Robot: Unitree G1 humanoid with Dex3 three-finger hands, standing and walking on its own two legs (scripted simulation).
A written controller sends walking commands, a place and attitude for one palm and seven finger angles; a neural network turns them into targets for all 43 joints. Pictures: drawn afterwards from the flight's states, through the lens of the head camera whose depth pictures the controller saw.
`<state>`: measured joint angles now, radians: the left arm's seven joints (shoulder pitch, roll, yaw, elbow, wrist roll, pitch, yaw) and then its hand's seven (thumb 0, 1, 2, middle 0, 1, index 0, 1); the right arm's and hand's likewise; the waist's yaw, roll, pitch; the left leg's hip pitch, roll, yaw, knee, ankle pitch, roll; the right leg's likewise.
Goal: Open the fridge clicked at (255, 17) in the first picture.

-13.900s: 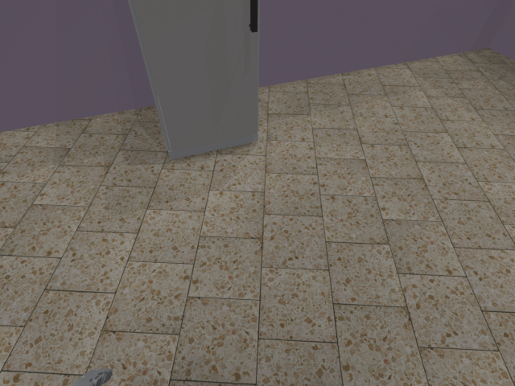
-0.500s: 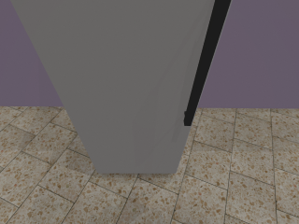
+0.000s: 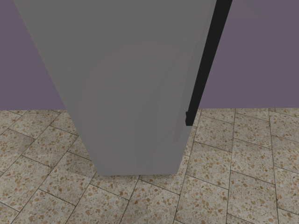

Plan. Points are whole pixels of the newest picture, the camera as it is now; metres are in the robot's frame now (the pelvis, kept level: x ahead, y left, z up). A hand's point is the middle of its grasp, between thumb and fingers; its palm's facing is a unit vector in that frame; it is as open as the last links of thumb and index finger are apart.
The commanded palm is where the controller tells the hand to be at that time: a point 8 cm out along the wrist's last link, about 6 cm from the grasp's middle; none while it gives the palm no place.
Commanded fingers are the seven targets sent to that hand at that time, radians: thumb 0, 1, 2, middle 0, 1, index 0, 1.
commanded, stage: look again from close up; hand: right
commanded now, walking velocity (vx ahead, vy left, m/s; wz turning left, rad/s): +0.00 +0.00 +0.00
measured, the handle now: (200, 73) +0.51 -0.13 +0.15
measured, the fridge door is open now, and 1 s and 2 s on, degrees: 0 0 0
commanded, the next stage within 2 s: raise the hand to about handle height in 0.34 s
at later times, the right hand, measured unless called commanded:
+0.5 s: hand out of the picture +0.06 -0.22 -0.15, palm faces +0.14 +0.96 -0.24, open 7.4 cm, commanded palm +0.10 -0.26 -0.07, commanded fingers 0.00 -0.81 -0.86 0.21 0.36 0.21 0.36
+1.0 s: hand out of the picture +0.13 -0.25 -0.02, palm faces +0.08 +1.00 -0.04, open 9.4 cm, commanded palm +0.12 -0.30 -0.01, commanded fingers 0.00 -0.22 -0.61 0.25 0.74 0.25 0.74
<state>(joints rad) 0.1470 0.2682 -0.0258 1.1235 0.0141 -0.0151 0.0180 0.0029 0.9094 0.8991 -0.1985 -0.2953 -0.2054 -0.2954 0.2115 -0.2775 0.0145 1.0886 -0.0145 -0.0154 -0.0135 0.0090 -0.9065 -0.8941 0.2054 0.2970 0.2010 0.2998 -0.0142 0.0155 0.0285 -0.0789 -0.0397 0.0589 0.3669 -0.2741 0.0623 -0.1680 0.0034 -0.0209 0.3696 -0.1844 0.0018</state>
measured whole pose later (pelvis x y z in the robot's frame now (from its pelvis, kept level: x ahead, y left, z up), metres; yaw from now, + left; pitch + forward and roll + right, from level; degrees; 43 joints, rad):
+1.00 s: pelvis -0.06 -0.02 -0.08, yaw -1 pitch +8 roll +3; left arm 0.20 0.26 0.01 0.57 -0.02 -0.25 0.08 0.01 0.91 0.90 -0.20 -0.30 -0.20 -0.30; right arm 0.40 -0.24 -0.25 0.07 0.33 -0.51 0.37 0.02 -0.44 -0.70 0.24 0.59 0.23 0.59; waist -0.04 0.00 -0.09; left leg -0.66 -0.03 0.12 1.02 -0.51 0.05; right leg -0.79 -0.01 0.02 1.06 -0.42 -0.03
